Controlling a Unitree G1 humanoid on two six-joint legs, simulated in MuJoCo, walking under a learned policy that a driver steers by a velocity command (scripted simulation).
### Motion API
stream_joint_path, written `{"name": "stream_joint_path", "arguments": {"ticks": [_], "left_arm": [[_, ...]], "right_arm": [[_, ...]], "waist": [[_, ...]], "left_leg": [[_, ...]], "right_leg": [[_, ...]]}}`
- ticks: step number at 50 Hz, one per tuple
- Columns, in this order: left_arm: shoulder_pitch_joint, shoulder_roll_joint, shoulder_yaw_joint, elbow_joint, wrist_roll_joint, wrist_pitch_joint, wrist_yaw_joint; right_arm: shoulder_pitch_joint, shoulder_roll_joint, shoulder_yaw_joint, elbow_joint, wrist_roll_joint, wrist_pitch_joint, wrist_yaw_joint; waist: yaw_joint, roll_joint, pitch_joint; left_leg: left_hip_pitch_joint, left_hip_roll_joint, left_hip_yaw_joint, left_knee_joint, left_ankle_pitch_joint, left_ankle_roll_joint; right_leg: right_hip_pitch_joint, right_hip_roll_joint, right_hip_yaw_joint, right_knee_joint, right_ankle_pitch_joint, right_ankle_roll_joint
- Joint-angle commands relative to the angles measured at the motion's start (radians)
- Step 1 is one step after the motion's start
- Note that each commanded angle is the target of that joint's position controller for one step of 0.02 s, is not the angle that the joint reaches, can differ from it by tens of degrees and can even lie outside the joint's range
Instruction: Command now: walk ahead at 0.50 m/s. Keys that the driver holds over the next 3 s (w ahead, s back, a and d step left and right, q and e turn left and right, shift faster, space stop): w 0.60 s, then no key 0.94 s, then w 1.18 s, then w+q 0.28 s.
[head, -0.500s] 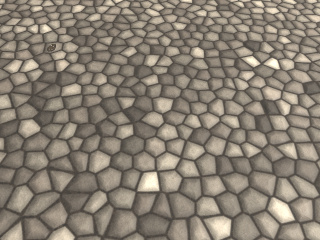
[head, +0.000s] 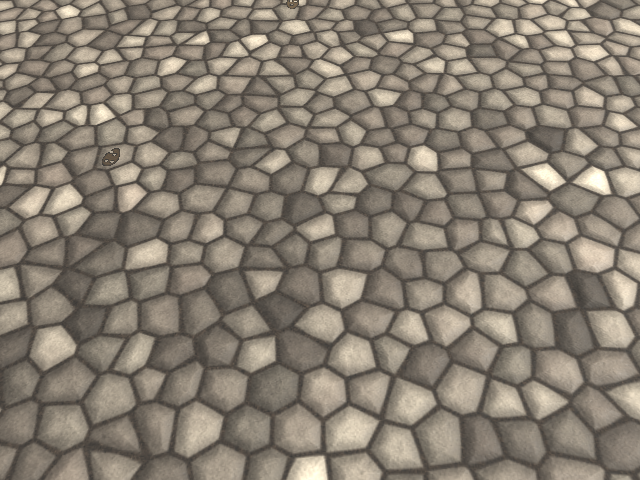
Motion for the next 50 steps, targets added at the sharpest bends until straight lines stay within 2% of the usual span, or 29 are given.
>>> {"name": "stream_joint_path", "arguments": {"ticks": [1, 6, 11, 13, 14, 15, 16, 17, 18, 19, 20, 22, 23, 25, 30, 32, 34, 37, 39, 40, 41, 42, 43, 44, 45, 46, 47, 48, 50], "left_arm": [[0.038, 0.113, 0.020, -0.025, -0.004, -0.017, 0.002], [0.112, 0.112, 0.016, 0.013, -0.001, -0.015, 0.006], [0.156, 0.124, 0.017, 0.050, 0.013, -0.008, 0.019], [0.124, 0.136, 0.020, 0.053, 0.016, -0.006, 0.025], [0.109, 0.145, 0.022, 0.054, 0.017, -0.004, 0.026], [0.090, 0.143, 0.021, 0.053, 0.012, 0.001, 0.024], [0.084, 0.122, 0.011, 0.032, 0.003, -0.001, 0.022], [0.201, 0.014, -0.011, 0.008, -0.038, -0.002, 0.010], [0.149, 0.111, 0.016, 0.021, -0.003, 0.000, 0.014], [0.065, 0.113, 0.023, -0.007, 0.002, 0.001, 0.011], [0.023, 0.096, 0.018, -0.015, 0.003, -0.004, 0.005], [0.038, 0.060, 0.015, -0.006, 0.023, 0.018, -0.003], [0.043, 0.047, 0.014, 0.001, 0.030, 0.029, -0.008], [0.011, 0.041, 0.014, -0.010, 0.031, 0.042, -0.018], [-0.201, 0.046, 0.012, -0.080, 0.022, 0.049, -0.023], [-0.250, 0.024, 0.003, -0.093, 0.018, 0.044, -0.020], [-0.278, 0.006, -0.008, -0.095, 0.012, 0.039, -0.012], [-0.278, 0.019, -0.009, -0.087, 0.012, 0.031, 0.003], [-0.205, 0.046, 0.000, -0.059, 0.017, 0.020, 0.013], [-0.116, 0.059, 0.008, -0.023, 0.022, 0.009, 0.019], [-0.024, 0.078, 0.014, 0.010, 0.032, -0.009, 0.024], [0.085, 0.158, 0.030, 0.031, 0.051, -0.021, 0.029], [0.080, 0.171, 0.034, 0.030, 0.024, -0.007, 0.023], [0.031, 0.126, 0.025, 0.006, -0.015, 0.007, 0.015], [-0.063, 0.090, 0.012, -0.005, -0.016, 0.014, 0.018], [-0.123, 0.044, -0.005, -0.010, -0.008, 0.019, 0.024], [-0.147, 0.022, -0.014, -0.008, -0.004, 0.021, 0.033], [-0.156, 0.019, -0.018, 0.001, 0.000, 0.025, 0.040], [-0.147, 0.033, -0.018, 0.012, 0.009, 0.023, 0.039]], "right_arm": [[-0.032, -0.042, -0.007, -0.053, 0.000, 0.003, 0.005], [-0.198, -0.021, 0.009, -0.105, 0.008, -0.003, 0.005], [-0.284, -0.036, 0.010, -0.145, 0.009, -0.015, 0.001], [-0.231, -0.048, 0.003, -0.134, 0.010, -0.024, -0.006], [-0.146, -0.062, -0.006, -0.107, 0.009, -0.029, -0.013], [0.012, -0.078, -0.018, -0.052, 0.003, -0.038, -0.022], [0.193, -0.138, -0.038, -0.004, -0.020, -0.047, -0.035], [0.289, -0.256, -0.072, 0.008, -0.034, -0.043, -0.037], [0.224, -0.208, -0.064, 0.004, 0.009, -0.031, -0.026], [0.103, -0.164, -0.051, -0.011, 0.023, -0.028, -0.024], [0.038, -0.097, -0.034, -0.021, 0.022, -0.033, -0.019], [0.010, -0.046, -0.017, -0.002, 0.027, -0.044, -0.023], [0.033, -0.037, -0.014, 0.012, 0.023, -0.054, -0.022], [0.075, -0.063, -0.021, 0.037, 0.028, -0.066, -0.024], [0.167, -0.067, -0.017, 0.074, 0.029, -0.068, -0.025], [0.184, -0.059, -0.010, 0.085, 0.027, -0.068, -0.027], [0.213, -0.059, -0.005, 0.102, 0.024, -0.066, -0.031], [0.234, -0.051, 0.002, 0.123, 0.017, -0.057, -0.041], [0.205, -0.061, -0.001, 0.126, 0.014, -0.051, -0.051], [0.187, -0.065, -0.003, 0.127, 0.018, -0.048, -0.055], [0.186, -0.065, -0.002, 0.128, 0.029, -0.047, -0.056], [0.240, -0.026, 0.010, 0.106, 0.042, -0.050, -0.060], [0.415, 0.065, 0.027, 0.148, 0.089, -0.033, -0.059], [0.347, -0.023, 0.004, 0.165, 0.056, -0.010, -0.066], [0.246, -0.023, -0.001, 0.138, 0.029, -0.003, -0.061], [0.193, -0.002, 0.000, 0.132, 0.012, 0.003, -0.057], [0.168, 0.003, -0.002, 0.131, 0.004, 0.013, -0.054], [0.203, 0.028, 0.004, 0.147, 0.001, 0.027, -0.051], [0.231, 0.053, 0.012, 0.174, 0.007, 0.049, -0.055]], "waist": [[-0.012, -0.089, 0.048], [0.030, -0.097, 0.068], [0.042, -0.108, 0.084], [0.005, -0.115, 0.059], [-0.033, -0.121, 0.013], [-0.101, -0.093, -0.070], [-0.163, -0.042, -0.183], [-0.129, 0.199, -0.329], [-0.118, 0.075, -0.304], [-0.065, 0.039, -0.132], [-0.044, -0.006, -0.053], [0.013, 0.023, 0.014], [0.019, 0.025, 0.018], [0.028, 0.019, 0.015], [-0.011, 0.009, 0.066], [-0.016, 0.002, 0.078], [-0.031, 0.021, 0.056], [-0.038, 0.056, 0.031], [-0.005, 0.068, 0.010], [0.034, 0.047, -0.019], [0.073, -0.004, -0.065], [0.068, -0.116, -0.193], [0.020, -0.279, -0.371], [0.029, -0.125, -0.348], [0.011, -0.121, -0.207], [-0.011, -0.094, -0.109], [-0.030, -0.104, -0.055], [-0.056, -0.130, -0.056], [-0.068, -0.124, -0.079]], "left_leg": [[-0.115, 0.029, 0.016, -0.070, 0.103, -0.024], [-0.104, 0.000, 0.057, -0.294, 0.209, -0.026], [-0.081, -0.035, 0.072, -0.422, 0.146, 0.020], [0.027, -0.072, 0.088, -0.468, 0.072, 0.054], [0.140, -0.106, 0.100, -0.492, 0.043, 0.073], [0.332, -0.132, 0.115, -0.558, 0.085, 0.098], [0.606, 0.000, -0.025, -0.563, 0.057, 0.145], [0.914, 0.313, -0.518, -0.634, -0.034, 0.292], [0.845, 0.313, -0.658, -0.734, -0.050, 0.287], [0.686, 0.276, -0.483, -0.751, -0.090, 0.254], [0.552, 0.233, -0.378, -0.800, -0.044, 0.226], [0.391, 0.150, -0.224, -0.861, 0.035, 0.166], [0.368, 0.133, -0.187, -0.865, 0.127, 0.163], [0.370, 0.120, -0.146, -0.894, 0.160, 0.179], [0.443, 0.086, -0.074, -0.930, 0.232, 0.169], [0.449, 0.068, -0.015, -0.886, 0.487, 0.153], [0.467, 0.057, 0.032, -0.828, 0.679, 0.131], [0.548, 0.070, 0.030, -0.745, 0.780, 0.118], [0.583, 0.087, 0.007, -0.650, 0.838, 0.106], [0.597, 0.073, 0.005, -0.549, 0.834, 0.090], [0.554, 0.035, 0.026, -0.410, 0.716, 0.062], [0.380, -0.017, 0.051, -0.186, 0.300, 0.032], [0.206, -0.164, 0.052, 0.102, -0.440, 0.008], [0.199, -0.137, -0.047, 0.137, -0.434, 0.005], [0.163, -0.116, -0.052, 0.131, -0.390, 0.001], [0.171, -0.088, -0.056, 0.074, -0.333, -0.006], [0.213, -0.069, -0.057, 0.007, -0.289, -0.015], [0.285, -0.067, -0.042, -0.049, -0.257, -0.025], [0.347, -0.080, -0.011, -0.145, -0.245, -0.035]], "right_leg": [[0.017, -0.266, 0.200, -0.178, 0.191, -0.114], [0.084, -0.252, 0.143, -0.162, 0.307, -0.098], [0.222, -0.300, 0.138, -0.094, 0.455, -0.098], [0.240, -0.305, 0.118, -0.008, 0.649, -0.079], [0.236, -0.297, 0.106, 0.094, 0.778, -0.066], [0.195, -0.261, 0.073, 0.272, 0.803, -0.046], [0.007, -0.219, 0.046, 0.523, 0.560, -0.027], [-0.368, -0.036, -0.016, 0.941, -0.069, 0.027], [-0.474, -0.023, 0.131, 1.038, -0.340, 0.006], [-0.520, -0.085, 0.145, 1.038, -0.258, -0.003], [-0.497, -0.123, 0.141, 0.978, -0.187, -0.002], [-0.404, -0.167, 0.127, 0.875, -0.134, 0.014], [-0.375, -0.170, 0.119, 0.860, -0.124, 0.023], [-0.406, -0.180, 0.100, 0.826, -0.079, 0.043], [-0.548, -0.202, 0.061, 0.618, 0.089, 0.080], [-0.502, -0.173, 0.029, 0.496, 0.131, 0.085], [-0.422, -0.135, -0.003, 0.408, 0.169, 0.076], [-0.368, -0.099, -0.001, 0.339, 0.155, 0.050], [-0.287, -0.074, 0.015, 0.280, 0.095, 0.022], [-0.202, -0.057, 0.014, 0.198, 0.126, 0.006], [-0.058, -0.093, 0.036, 0.106, 0.348, -0.007], [0.207, -0.309, 0.207, 0.222, 0.879, -0.054], [0.401, -0.537, 0.451, 0.247, 1.178, -0.264], [0.279, -0.489, 0.429, 0.189, 1.003, -0.260], [0.143, -0.443, 0.363, 0.122, 0.816, -0.230], [0.021, -0.398, 0.310, 0.063, 0.677, -0.190], [-0.077, -0.355, 0.251, 0.023, 0.615, -0.152], [-0.139, -0.322, 0.207, 0.006, 0.560, -0.128], [-0.169, -0.295, 0.177, -0.007, 0.465, -0.116]]}}
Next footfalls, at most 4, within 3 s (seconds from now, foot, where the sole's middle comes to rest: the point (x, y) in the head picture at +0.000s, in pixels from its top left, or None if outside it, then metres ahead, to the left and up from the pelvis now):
0.32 left None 0.33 0.12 -0.78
0.82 right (374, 441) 0.59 -0.05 -0.78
1.18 left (277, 475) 0.52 0.16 -0.78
2.32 left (307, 298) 0.97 0.10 -0.78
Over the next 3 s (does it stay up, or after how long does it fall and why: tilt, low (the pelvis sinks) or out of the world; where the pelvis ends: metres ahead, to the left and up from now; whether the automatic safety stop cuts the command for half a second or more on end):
stays up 1.18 0.01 -0.01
